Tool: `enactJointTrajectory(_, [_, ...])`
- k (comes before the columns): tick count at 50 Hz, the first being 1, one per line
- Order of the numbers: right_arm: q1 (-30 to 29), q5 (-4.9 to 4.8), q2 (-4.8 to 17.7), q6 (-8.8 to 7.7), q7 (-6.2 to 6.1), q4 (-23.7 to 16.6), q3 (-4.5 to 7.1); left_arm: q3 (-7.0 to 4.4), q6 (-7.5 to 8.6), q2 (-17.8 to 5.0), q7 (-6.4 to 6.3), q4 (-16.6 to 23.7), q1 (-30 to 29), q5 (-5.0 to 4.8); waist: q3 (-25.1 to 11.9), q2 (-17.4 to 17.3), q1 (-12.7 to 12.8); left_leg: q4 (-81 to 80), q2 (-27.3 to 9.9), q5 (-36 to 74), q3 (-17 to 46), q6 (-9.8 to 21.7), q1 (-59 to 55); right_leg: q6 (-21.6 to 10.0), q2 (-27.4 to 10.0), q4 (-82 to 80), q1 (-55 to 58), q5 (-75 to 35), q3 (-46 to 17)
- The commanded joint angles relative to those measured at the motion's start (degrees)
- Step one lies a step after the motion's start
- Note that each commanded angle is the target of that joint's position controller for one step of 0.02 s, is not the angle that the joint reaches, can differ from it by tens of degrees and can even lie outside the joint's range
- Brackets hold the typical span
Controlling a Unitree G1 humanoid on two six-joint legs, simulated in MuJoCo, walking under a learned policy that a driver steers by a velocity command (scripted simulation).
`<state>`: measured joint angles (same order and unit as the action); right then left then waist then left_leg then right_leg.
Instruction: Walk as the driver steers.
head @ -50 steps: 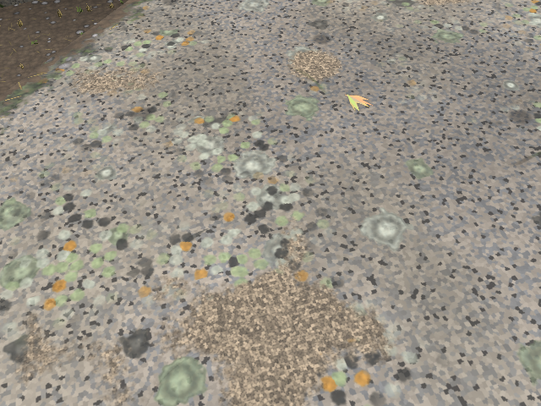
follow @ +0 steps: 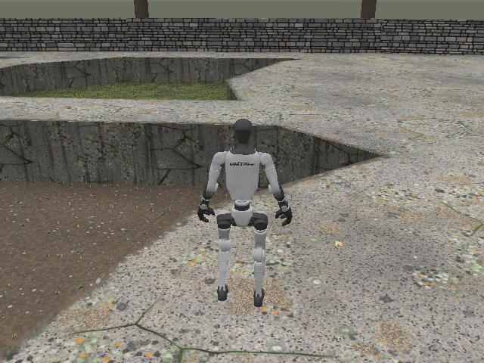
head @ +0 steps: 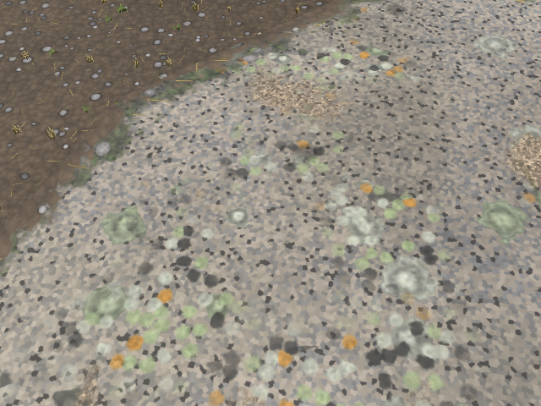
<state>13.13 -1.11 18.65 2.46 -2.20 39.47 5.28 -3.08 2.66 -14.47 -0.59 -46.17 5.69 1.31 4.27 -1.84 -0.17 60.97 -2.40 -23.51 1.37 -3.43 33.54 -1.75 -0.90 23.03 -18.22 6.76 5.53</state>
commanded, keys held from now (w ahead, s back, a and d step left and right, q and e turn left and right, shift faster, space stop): q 0.16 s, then e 0.84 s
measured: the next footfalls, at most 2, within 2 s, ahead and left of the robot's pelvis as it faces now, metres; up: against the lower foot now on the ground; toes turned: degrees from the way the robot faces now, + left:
left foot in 0.22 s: +0.09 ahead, +0.15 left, +0.00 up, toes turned +10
right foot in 0.68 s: +0.07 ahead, -0.08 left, +0.00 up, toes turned -7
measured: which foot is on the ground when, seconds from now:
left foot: up 0.00-0.20, down 0.22-0.68, up 0.70-1.00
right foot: down 0.00-0.22, up 0.24-0.66, down 0.68-1.00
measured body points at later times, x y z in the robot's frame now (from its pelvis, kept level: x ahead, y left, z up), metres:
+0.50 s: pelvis +0.05 +0.05 +0.00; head +0.08 +0.07 +0.45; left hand +0.12 +0.34 -0.13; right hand +0.26 -0.18 -0.09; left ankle +0.06 +0.14 -0.74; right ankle +0.05 -0.09 -0.70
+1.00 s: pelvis +0.04 +0.00 +0.01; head +0.08 -0.04 +0.45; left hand +0.23 +0.27 -0.08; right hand +0.14 -0.32 -0.11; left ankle +0.10 +0.18 -0.68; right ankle +0.03 -0.07 -0.74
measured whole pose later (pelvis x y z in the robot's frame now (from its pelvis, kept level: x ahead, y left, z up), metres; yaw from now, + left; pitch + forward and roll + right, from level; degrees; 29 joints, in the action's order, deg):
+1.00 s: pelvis +0.04 +0.00 +0.01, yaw -13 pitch +2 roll +3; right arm 4.3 -0.2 18.3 0.9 -3.2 44.8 6.1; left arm -4.0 -1.0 -17.7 -1.6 -43.3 10.2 -0.8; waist 3.1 -1.2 0.7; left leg 51.9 0.3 -19.2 5.0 -5.5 28.2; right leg -4.0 3.1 24.0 -13.5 11.9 -5.9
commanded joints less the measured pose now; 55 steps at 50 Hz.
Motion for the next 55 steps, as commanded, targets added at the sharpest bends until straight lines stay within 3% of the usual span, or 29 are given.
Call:
enactJointTrajectory(1, [3.62, 0.2, 2.31, -0.12, 0.54, -4.03, 0.48, -2.72, 0.0, -10.18, -0.72, 3.73, -3.32, -0.6, -11.34, 8.33, -0.88, -6.34, -2.43, 6.51, 0.43, 0.23, -4.92, -12.51, -16.62, -8.58, 7.56, -19.91, -7.82])
enactJointTrajectory(5, [-0.49, 0.22, 3.26, 0.45, 1.93, -5.98, 0.61, -3.17, -1.29, -11.83, -0.44, 3.08, -2.9, -1.31, -9.35, 9.07, 0.37, -15.26, -1.67, 8.63, -2.2, 1.74, -9.09, -10.84, -16.88, -8.59, 7.68, -11.03, -4.06])
enactJointTrajectory(8, [-1.83, 0.34, 3.97, 0.83, 2.85, -7.33, 1.08, -3.63, -1.87, -13.33, -0.07, 2.21, -1.78, -2.42, -8.34, 9.31, 0.24, -23.43, -0.7, 7.67, -3.78, 3.7, -11.53, -8.62, -18.21, -5.07, 10.81, -9.26, -3.63])
enactJointTrajectory(9, [-0.98, 0.62, 3.4, 0.68, 2.98, -7.0, 1.02, -3.52, -2.08, -13.26, -0.04, 1.63, -1.47, -3.02, -8.4, 8.78, -0.51, -29.58, 0.47, 10.55, -4.36, 4.88, -15.62, -7.18, -17.2, -2.29, 9.8, -8.32, -3.2])
enactJointTrajectory(10, [0.69, 1.0, 4.16, 0.45, 2.7, -6.27, 1.37, -2.99, -2.18, -11.69, 0.2, 0.47, 0.47, -3.27, -8.81, 6.98, -1.08, -35.64, 1.73, 15.62, -3.65, 6.49, -21.82, -4.67, -14.98, 1.75, 7.17, -6.02, -1.87])
enactJointTrajectory(11, [2.74, 1.11, 7.73, 0.22, 1.87, -6.07, 2.26, -1.7, -2.02, -8.0, 0.8, -0.3, 3.27, -1.85, -11.04, -1.62, -0.67, -39.71, -4.6, 31.9, 4.88, 8.94, -31.32, 0.09, -10.42, 10.99, 0.7, 2.27, 2.43])
enactJointTrajectory(12, [1.73, 2.16, 11.13, 0.13, 0.87, -7.9, 1.98, 0.17, -1.59, -4.0, 1.8, 1.4, 3.51, 1.13, -12.53, -16.66, 1.22, -37.74, -18.76, 53.89, 20.45, 16.53, -38.86, 5.32, -3.46, 26.07, -12.96, 30.35, 4.29])
enactJointTrajectory(13, [2.07, 3.53, 7.43, -0.94, 1.24, -7.38, 0.69, -0.91, -1.74, -7.03, 1.39, 1.28, 1.38, -0.27, -15.79, -11.05, -1.79, -39.05, -21.34, 48.79, 20.06, 23.02, -32.24, 6.12, -3.6, 33.45, -12.85, 32.28, -3.53])
enactJointTrajectory(14, [0.39, 3.6, 4.72, -1.93, 1.72, -6.19, -0.23, -1.45, -2.2, -8.94, 1.21, 0.59, 0.29, -1.87, -13.28, -7.08, -1.31, -39.99, -16.92, 43.68, 14.43, 20.93, -29.69, 5.95, -4.55, 35.12, -11.74, 29.4, -5.57])
enactJointTrajectory(15, [-2.37, 3.16, 3.83, -2.59, 1.89, -5.16, -0.49, -1.57, -2.64, -8.55, 0.96, -0.41, 1.43, -2.33, -11.57, -6.4, 0.03, -40.26, -13.95, 39.4, 10.42, 17.75, -28.79, 5.76, -4.85, 33.89, -11.93, 26.22, -6.21])
enactJointTrajectory(17, [-6.18, 2.91, 3.26, -3.28, 1.67, -4.13, -0.93, -1.99, -3.66, -9.06, 0.23, -2.74, 3.74, -1.83, -9.91, -6.23, 1.37, -40.63, -12.27, 42.01, 5.25, 15.85, -24.48, 6.69, -4.17, 34.19, -7.62, 20.36, -7.4])
enactJointTrajectory(18, [-7.1, 3.19, 3.1, -3.46, 1.4, -3.75, -1.04, -2.12, -3.86, -9.17, 0.06, -3.12, 4.68, -2.04, -9.7, -6.14, 2.07, -40.81, -11.69, 42.52, 3.23, 15.64, -23.1, 6.98, -3.38, 33.74, -5.6, 18.56, -7.4])
enactJointTrajectory(20, [-8.26, 2.91, 4.01, -3.31, 0.72, -3.25, -0.61, -2.08, -4.04, -9.04, -0.23, -2.4, 3.93, -2.4, -8.91, -6.1, 1.59, -40.67, -11.78, 39.88, 1.72, 15.81, -24.32, 7.16, -2.92, 30.5, -5.81, 17.01, -6.3])
enactJointTrajectory(25, [-6.92, 2.2, 5.6, -1.91, -0.41, -1.2, 0.49, -1.86, -4.95, -8.11, -0.17, 0.28, 1.62, -2.58, -7.64, -5.2, -0.98, -41.2, -16.35, 34.8, 4.38, 18.36, -27.96, 6.42, -3.44, 27.69, -8.3, 19.88, -4.67])
enactJointTrajectory(29, [-8.62, 1.85, 5.95, -1.51, -0.47, -0.4, 1.05, -1.98, -5.35, -7.59, 0.57, 1.29, 2.81, -2.5, -7.86, -5.21, -0.36, -40.09, -17.31, 35.94, 2.96, 17.88, -28.36, 4.88, -2.93, 23.66, -5.73, 19.81, -2.6])
enactJointTrajectory(32, [-10.61, 0.74, 6.48, -1.11, -0.66, 0.22, 1.45, -2.22, -5.44, -7.16, 1.51, 1.17, 5.81, -2.48, -8.76, -5.57, 1.93, -36.21, -16.43, 34.85, -0.22, 14.88, -27.24, 2.43, -1.27, 13.52, 0.36, 13.16, 0.08])
enactJointTrajectory(33, [-10.52, 0.15, 6.2, -0.9, -0.72, 0.87, 1.52, -2.45, -5.38, -7.36, 1.69, 0.66, 7.89, -2.29, -8.92, -5.07, 3.11, -33.2, -15.01, 31.19, -2.36, 12.26, -25.37, 0.86, -0.15, 6.67, 4.47, 6.73, 0.58])
enactJointTrajectory(34, [-7.52, 0.2, 4.82, -0.87, -0.55, 2.12, 1.45, -3.28, -5.26, -10.1, 1.36, 0.86, 8.58, -1.86, -8.27, 0.81, 2.43, -25.97, -11.22, 21.19, -6.57, 7.33, -20.46, -1.8, -2.01, 0.1, 9.4, -5.12, -5.44])
enactJointTrajectory(35, [-8.97, 2.89, 1.25, -1.16, -0.18, -0.19, 0.41, -5.08, -4.93, -17.74, 0.13, 1.76, 9.7, -1.71, -8.32, 18.12, 0.74, -9.6, -2.6, -2.08, -12.03, 0.74, -3.9, -9.24, -16.37, -0.82, 18.58, -29.34, -25.84])
enactJointTrajectory(36, [-15.64, 2.48, 1.88, -1.47, -0.45, -2.34, 0.41, -4.66, -3.75, -17.91, 0.8, 2.73, 10.97, 0.4, -9.66, 16.62, 4.9, 2.46, 3.72, -18.28, -3.08, -0.48, 2.99, -19.65, -22.87, -3.26, 17.15, -34.17, -35.1])
enactJointTrajectory(37, [-15.43, 1.32, 3.6, -1.45, -0.49, -1.83, 1.01, -4.34, -2.35, -16.92, 1.23, 3.31, 9.49, 0.76, -9.58, 10.02, 4.21, 7.39, 2.41, -16.03, 1.22, 0.03, 4.7, -19.37, -20.9, -3.73, 16.97, -29.74, -31.66])
enactJointTrajectory(38, [-14.25, 0.76, 4.14, -1.44, -0.58, -0.92, 1.35, -4.22, -1.54, -15.75, 0.94, 3.71, 6.55, -0.33, -8.03, 7.97, 2.34, 7.59, 1.31, -10.38, 2.41, 0.56, 5.95, -15.99, -17.36, -3.14, 17.04, -25.24, -27.15])
enactJointTrajectory(39, [-13.01, 1.04, 4.57, -1.39, -0.98, 0.27, 1.65, -3.8, -1.48, -13.91, 0.48, 4.19, 4.13, -1.63, -7.28, 6.28, 1.3, 5.89, 0.63, -6.17, 2.78, 0.44, 6.53, -13.12, -15.01, -2.84, 16.83, -22.39, -24.64])
enactJointTrajectory(40, [-12.23, 1.43, 5.38, -1.35, -1.33, 0.75, 1.97, -3.25, -1.72, -12.4, -0.06, 4.6, 2.73, -2.46, -7.25, 6.73, 0.54, 4.64, 0.28, -3.01, 3.16, 0.04, 5.34, -11.74, -13.64, -3.09, 16.05, -21.83, -23.26])
enactJointTrajectory(42, [-10.59, 1.24, 4.38, -1.66, -1.17, 1.36, 1.9, -2.99, -2.2, -11.91, -0.67, 5.0, 3.83, -2.19, -8.87, 7.45, 0.25, 4.58, 1.59, 1.17, 2.86, -0.77, 2.71, -11.58, -12.02, -3.31, 15.85, -22.98, -22.25])
enactJointTrajectory(46, [-11.11, 0.87, 3.37, -2.13, -1.23, 1.36, 1.58, -3.37, -2.78, -13.02, -1.23, 5.39, 5.44, -2.19, -8.48, 7.95, 1.23, -4.48, 2.34, 3.95, 3.37, -1.84, 2.53, -11.28, -10.75, -3.71, 17.29, -17.34, -23.41])
enactJointTrajectory(51, [-11.6, 0.78, 3.64, -2.87, -0.69, 1.31, 1.43, -3.79, -3.46, -14.2, -1.25, 6.58, 3.87, -2.05, -6.53, 10.17, 1.9, -14.9, 3.14, 4.89, 4.21, -2.55, -2.89, -11.15, -9.19, -4.15, 11.87, -5.69, -27.08])
enactJointTrajectory(55, [-10.6, 0.5, 4.38, -4.09, 0.19, 1.29, 1.47, -3.88, -4.03, -14.46, -0.81, 7.64, 2.26, -1.97, -7.31, 11.05, 2.02, -20.83, 4.34, 3.25, 4.5, -1.79, -8.12, -11.28, -8.75, -2.06, 10.18, -8.49, -31.24])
